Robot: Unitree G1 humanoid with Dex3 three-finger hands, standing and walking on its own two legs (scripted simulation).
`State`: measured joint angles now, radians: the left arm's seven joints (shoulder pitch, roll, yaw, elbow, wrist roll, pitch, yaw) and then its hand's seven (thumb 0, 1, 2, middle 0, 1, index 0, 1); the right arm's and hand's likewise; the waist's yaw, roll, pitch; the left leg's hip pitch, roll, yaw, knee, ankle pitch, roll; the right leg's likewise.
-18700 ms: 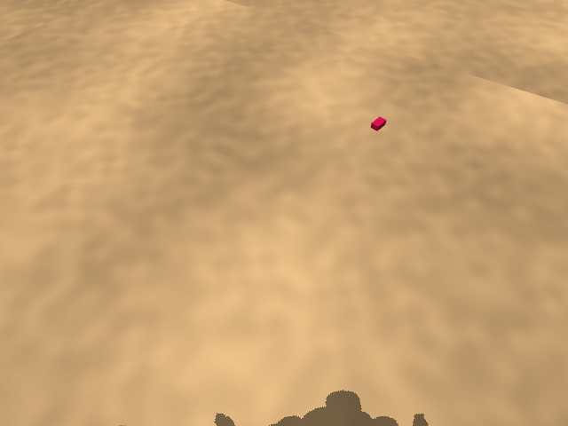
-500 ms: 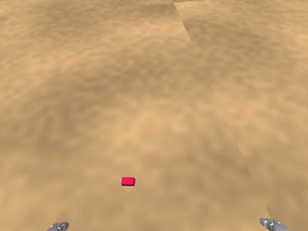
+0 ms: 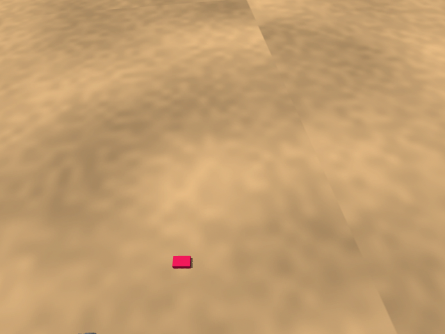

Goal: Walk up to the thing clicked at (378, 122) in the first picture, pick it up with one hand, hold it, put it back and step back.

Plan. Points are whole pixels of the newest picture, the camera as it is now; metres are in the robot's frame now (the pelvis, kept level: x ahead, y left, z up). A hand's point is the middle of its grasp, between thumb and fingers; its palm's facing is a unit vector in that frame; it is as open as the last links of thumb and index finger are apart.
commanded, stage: stand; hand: left
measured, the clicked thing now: (182, 262) +0.49 +0.23 -0.77
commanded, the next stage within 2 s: none
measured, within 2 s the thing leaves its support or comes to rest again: neither
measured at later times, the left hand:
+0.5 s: hand out of the picture +0.08 +0.24 -0.16, palm faces -0.01 -0.94 -0.33, open 7.4 cm
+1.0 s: hand out of the picture +0.08 +0.24 -0.15, palm faces -0.02 -0.94 -0.34, open 7.4 cm
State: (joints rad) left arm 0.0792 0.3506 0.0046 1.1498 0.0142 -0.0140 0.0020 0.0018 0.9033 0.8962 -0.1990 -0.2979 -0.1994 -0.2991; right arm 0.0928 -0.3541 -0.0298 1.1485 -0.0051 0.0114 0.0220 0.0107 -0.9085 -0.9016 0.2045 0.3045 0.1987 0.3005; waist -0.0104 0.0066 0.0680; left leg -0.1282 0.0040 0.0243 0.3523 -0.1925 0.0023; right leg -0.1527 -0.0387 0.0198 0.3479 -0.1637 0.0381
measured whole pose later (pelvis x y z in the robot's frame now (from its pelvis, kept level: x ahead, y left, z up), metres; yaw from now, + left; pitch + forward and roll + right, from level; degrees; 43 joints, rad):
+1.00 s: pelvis +0.01 -0.01 +0.00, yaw +1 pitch -2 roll +0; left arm 0.10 0.35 0.00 1.14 0.01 -0.01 -0.01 0.00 0.90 0.90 -0.20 -0.30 -0.20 -0.30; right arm 0.10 -0.35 0.00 1.14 -0.01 -0.01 0.01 0.01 -0.91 -0.90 0.20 0.30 0.20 0.30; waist 0.00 0.00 0.06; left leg -0.10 0.02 0.00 0.32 -0.18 -0.01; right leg -0.11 -0.02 0.00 0.30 -0.15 0.02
